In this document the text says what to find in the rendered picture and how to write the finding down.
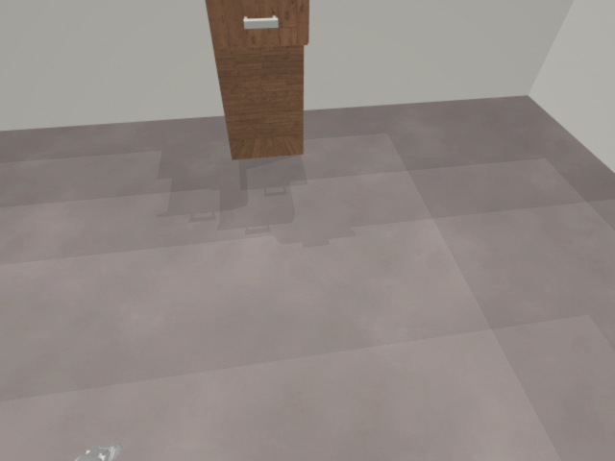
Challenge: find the handle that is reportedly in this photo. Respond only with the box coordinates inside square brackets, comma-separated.
[243, 15, 279, 29]

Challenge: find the drawer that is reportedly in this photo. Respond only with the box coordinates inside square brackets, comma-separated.
[206, 0, 309, 49]

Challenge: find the cabinet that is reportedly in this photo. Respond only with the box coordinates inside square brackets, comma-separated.
[206, 1, 304, 160]

